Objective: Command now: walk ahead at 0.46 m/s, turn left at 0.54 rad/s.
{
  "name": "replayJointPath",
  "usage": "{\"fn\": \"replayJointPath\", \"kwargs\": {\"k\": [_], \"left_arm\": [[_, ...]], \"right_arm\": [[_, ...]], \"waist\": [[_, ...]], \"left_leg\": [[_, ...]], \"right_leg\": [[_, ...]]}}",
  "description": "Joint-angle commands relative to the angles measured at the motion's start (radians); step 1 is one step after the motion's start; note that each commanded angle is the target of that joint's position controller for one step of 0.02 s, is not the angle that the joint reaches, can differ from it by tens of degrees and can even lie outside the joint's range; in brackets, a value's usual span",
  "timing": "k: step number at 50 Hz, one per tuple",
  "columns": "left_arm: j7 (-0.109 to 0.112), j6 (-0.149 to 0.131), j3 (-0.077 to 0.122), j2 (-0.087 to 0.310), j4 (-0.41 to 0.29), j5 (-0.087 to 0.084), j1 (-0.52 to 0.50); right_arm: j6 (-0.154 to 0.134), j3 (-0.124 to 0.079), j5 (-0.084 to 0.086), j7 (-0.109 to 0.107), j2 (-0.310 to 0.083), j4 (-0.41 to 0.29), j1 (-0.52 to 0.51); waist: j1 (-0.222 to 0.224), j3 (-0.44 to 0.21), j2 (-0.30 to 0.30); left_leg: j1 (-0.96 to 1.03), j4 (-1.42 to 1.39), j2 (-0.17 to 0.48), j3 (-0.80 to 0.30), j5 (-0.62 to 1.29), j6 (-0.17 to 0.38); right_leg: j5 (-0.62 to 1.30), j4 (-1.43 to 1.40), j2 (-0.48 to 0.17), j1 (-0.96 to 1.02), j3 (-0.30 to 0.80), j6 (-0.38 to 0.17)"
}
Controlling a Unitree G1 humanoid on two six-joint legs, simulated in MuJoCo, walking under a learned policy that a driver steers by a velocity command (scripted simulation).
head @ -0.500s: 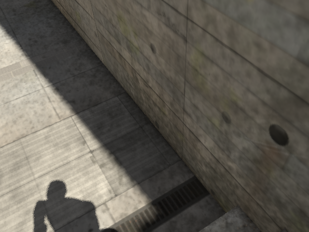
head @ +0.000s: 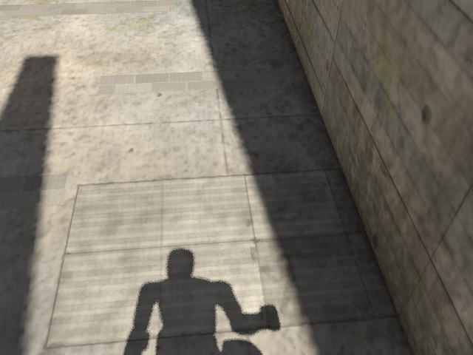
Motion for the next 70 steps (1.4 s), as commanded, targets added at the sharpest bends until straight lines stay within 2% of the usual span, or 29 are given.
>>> {"fn": "replayJointPath", "kwargs": {"k": [1,3,4,5,6,7,8,10,13,14,17,20,27,31,33,35,37,38,41,44,47,51,53,54,55,56,58,60,70], "left_arm": [[0.005,-0.006,0.033,0.133,-0.055,0.003,-0.043],[0.003,0.012,0.049,0.16,-0.067,0.023,-0.067],[0.006,0.014,0.068,0.197,-0.042,0.022,-0.118],[0.016,0.039,0.069,0.153,-0.041,0.021,-0.056],[0.041,0.06,0.07,0.134,-0.006,0.016,-0.03],[0.021,0.057,0.055,0.051,-0.029,0.003,0.021],[0.001,0.044,0.036,0.034,-0.118,0.006,0.013],[-0.019,0.044,0.04,0.044,-0.146,0.035,-0.115],[-0.017,0.05,0.018,-0.001,-0.146,0.039,-0.185],[-0.015,0.056,0.019,0.004,-0.155,0.035,-0.288],[-0.016,0.064,0.036,0.043,-0.109,0.046,-0.203],[-0.05,0.026,0.042,0.057,-0.166,0.026,-0.422],[-0.058,0.008,0.027,-0.008,-0.284,-0.024,-0.617],[-0.048,-0.009,0.058,0.033,-0.207,-0.062,-0.372],[-0.041,-0.001,0.087,0.087,-0.101,-0.035,-0.159],[-0.058,0.003,0.091,0.125,-0.027,-0.003,0.134],[-0.046,-0.008,0.095,0.13,-0.056,-0.011,0.091],[-0.025,0.005,0.089,0.076,-0.069,-0.018,0.023],[-0.01,-0.039,0.029,-0.03,-0.03,-0.011,-0.052],[-0.007,-0.043,0.037,0.025,-0.054,-0.035,-0.112],[-0.027,-0.03,0.046,0.051,-0.053,-0.059,-0.05],[-0.027,-0.002,0.042,0.045,0.002,-0.029,0.106],[-0.027,0.001,0.046,0.066,0.013,-0.018,0.119],[-0.027,-0.001,0.043,0.06,-0.003,-0.017,0.106],[-0.03,-0.007,0.017,-0.033,-0.037,-0.048,0.175],[-0.024,-0.001,0.036,0.032,-0.031,-0.039,0.147],[-0.027,0.007,0.046,0.041,-0.081,-0.013,-0.034],[-0.035,0.024,0.046,0.002,-0.077,-0.003,-0.038],[-0.053,0.039,0.042,-0.03,-0.15,-0.01,-0.35]], "right_arm": [[-0.023,0.005,0.01,0.018,-0.022,-0.062,-0.159],[-0.024,0.004,0.032,0.011,-0.037,-0.032,-0.05],[-0.023,-0.016,0.011,0.001,-0.069,0.06,0.167],[-0.036,-0.026,0.02,0.003,-0.1,0.112,0.268],[-0.046,-0.04,0.006,-0.005,-0.112,0.179,0.373],[-0.051,-0.031,-0.005,0.01,-0.17,0.211,0.398],[-0.049,-0.028,0.028,0.009,-0.233,0.187,0.416],[-0.036,-0.016,0.05,-0.006,-0.182,0.189,0.442],[-0.072,0.009,0.002,-0.026,-0.16,0.184,0.397],[-0.086,0.04,-0.002,-0.034,-0.077,0.166,0.324],[-0.089,0.022,-0.003,-0.06,-0.152,0.141,0.233],[-0.117,0.042,0.037,-0.079,-0.066,0.153,0.261],[-0.1,0.044,-0.015,-0.082,-0.038,0.168,0.424],[-0.083,0.05,-0.047,-0.085,-0.028,0.189,0.405],[-0.079,0.035,-0.039,-0.056,-0.04,0.199,0.445],[-0.09,0.022,0.038,-0.064,-0.028,0.199,0.53],[-0.101,0.042,0.002,-0.082,-0.062,0.132,0.313],[-0.09,0.039,-0.039,-0.062,-0.056,0.131,0.234],[-0.085,0.058,-0.034,-0.022,0.011,0.04,-0.003],[-0.101,0.082,-0.03,0.004,0.062,0.052,0.05],[-0.093,0.088,-0.004,-0.002,0.031,0.055,-0.04],[-0.09,0.09,-0.011,-0.007,0.022,0.007,-0.192],[-0.104,0.07,-0.016,-0.016,-0.015,0.054,-0.033],[-0.118,0.05,-0.029,-0.024,-0.071,0.097,0.149],[-0.122,0.021,-0.047,-0.042,-0.176,0.114,0.313],[-0.098,0.009,0.0,-0.043,-0.169,0.13,0.342],[-0.093,0.03,0.009,-0.044,-0.085,0.109,0.174],[-0.106,0.04,0.007,-0.044,-0.037,0.115,0.112],[-0.136,0.036,0.018,-0.048,-0.042,0.201,0.296]], "waist": [[0.002,0.184,-0.101],[-0.025,0.181,-0.126],[-0.125,0.012,-0.148],[-0.155,0.007,-0.063],[-0.212,-0.028,0.094],[-0.149,0.013,0.271],[-0.107,-0.069,0.289],[-0.151,-0.13,0.059],[-0.093,-0.071,0.113],[-0.071,0.035,0.034],[0.007,-0.009,0.065],[-0.075,0.038,-0.021],[-0.242,0.14,0.113],[-0.183,0.122,0.055],[-0.12,0.046,-0.095],[-0.056,-0.221,-0.265],[0.028,-0.239,-0.296],[-0.006,-0.171,-0.173],[-0.112,0.119,-0.088],[-0.147,0.019,-0.189],[-0.098,0.003,-0.139],[-0.03,0.074,-0.086],[-0.102,-0.001,-0.058],[-0.176,-0.109,-0.027],[-0.198,-0.291,0.165],[-0.216,-0.333,0.174],[-0.156,-0.044,0.048],[-0.075,0.055,0.059],[-0.084,0.081,0.048]], "left_leg": [[0.069,-0.015,0.029,0.093,0.064,0.027],[0.168,-0.28,0.038,0.17,-0.177,0.069],[0.527,-0.066,0.036,0.204,-0.046,0.09],[0.481,-0.501,0.012,0.097,-0.338,0.119],[0.707,-0.569,-0.005,0.139,-0.215,0.116],[0.911,-0.186,0.036,0.098,0.209,0.107],[1.012,-0.008,0.113,-0.053,0.611,0.122],[0.931,-0.087,0.195,-0.216,0.2,0.215],[0.596,-0.27,0.304,-0.557,-0.54,0.325],[0.426,-0.304,0.245,-0.537,-0.624,0.323],[0.153,-0.314,0.136,-0.392,-0.273,0.286],[0.155,-0.199,-0.018,-0.314,-0.837,0.232],[0.466,0.007,-0.062,-0.384,-0.749,0.268],[0.492,0.248,-0.09,-0.37,-0.67,0.268],[0.246,0.616,-0.172,-0.222,-0.884,0.225],[-0.285,1.166,-0.234,-0.035,-1.412,0.141],[-0.59,1.191,-0.128,0.061,-1.195,0.13],[-0.515,1.116,-0.072,0.099,-1.06,0.12],[-0.272,0.512,0.024,0.053,-0.756,0.061],[0.17,0.055,0.012,0.111,-0.421,0.038],[0.226,-0.1,-0.017,0.148,-0.392,0.052],[0.184,-0.264,-0.037,0.191,-0.554,0.081],[0.41,-0.365,-0.082,0.202,-0.618,0.109],[0.673,-0.342,0.006,0.094,-0.608,0.154],[1.016,-0.348,0.315,-0.294,-0.586,0.273],[1.026,-0.477,0.406,-0.551,-0.664,0.336],[0.764,-0.553,0.303,-0.341,-0.717,0.282],[0.543,-0.622,0.216,-0.186,-0.57,0.221],[0.532,-0.682,0.126,0.036,-0.272,0.202]], "right_leg": [[0.161,-0.382,-0.251,-0.178,0.289,-0.107],[0.395,-0.206,-0.229,-0.086,0.177,-0.096],[0.64,0.037,-0.23,-0.181,0.133,-0.076],[0.72,0.278,-0.15,-0.028,0.099,-0.089],[0.462,0.681,-0.067,-0.138,0.051,-0.105],[-0.041,1.054,0.065,-0.58,0.066,-0.086],[-0.021,1.082,0.044,-0.832,0.156,-0.075],[0.108,0.946,0.041,-0.989,0.236,-0.063],[0.463,0.571,0.023,-0.98,0.383,0.0],[0.548,0.43,0.032,-0.937,0.387,0.054],[0.87,0.142,0.077,-0.476,0.316,0.06],[1.402,-0.324,0.112,-0.376,0.327,0.022],[1.257,-0.714,0.139,-0.427,0.378,0.01],[1.368,-1.073,0.027,-0.124,0.446,-0.042],[1.388,-1.091,0.019,0.31,0.378,-0.045],[1.69,-0.493,-0.148,0.949,0.465,-0.094],[1.033,-0.642,-0.237,0.893,0.676,-0.267],[0.542,-0.818,-0.182,0.618,0.74,-0.27],[0.813,-0.945,-0.101,-0.008,0.618,-0.228],[1.102,-0.966,0.005,-0.173,0.432,-0.187],[1.153,-0.977,-0.018,-0.02,0.434,-0.169],[1.154,-0.93,-0.05,0.217,0.457,-0.17],[1.296,-0.722,-0.012,0.243,0.4,-0.154],[1.192,-0.514,0.021,0.114,0.355,-0.134],[0.713,-0.164,0.116,-0.189,0.27,-0.099],[0.284,0.039,0.197,-0.347,0.275,-0.089],[0.423,0.039,0.111,-0.459,0.317,-0.094],[0.492,-0.078,0.07,-0.344,0.319,-0.076],[0.818,-0.437,0.075,-0.322,0.249,-0.034]]}}
Keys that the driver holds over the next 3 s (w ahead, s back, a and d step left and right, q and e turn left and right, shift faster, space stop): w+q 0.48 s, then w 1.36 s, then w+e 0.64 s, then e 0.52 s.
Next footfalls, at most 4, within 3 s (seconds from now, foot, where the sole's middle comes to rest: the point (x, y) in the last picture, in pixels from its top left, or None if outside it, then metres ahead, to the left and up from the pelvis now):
0.12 left None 0.15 0.14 -0.87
0.66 right None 0.57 0.03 -1.08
1.08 left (177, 340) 0.73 0.29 -1.08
1.60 right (205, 264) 1.06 0.23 -1.08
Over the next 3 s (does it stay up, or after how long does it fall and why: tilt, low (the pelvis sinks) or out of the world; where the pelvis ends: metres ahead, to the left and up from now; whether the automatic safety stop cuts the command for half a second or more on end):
stays up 1.41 0.39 -0.30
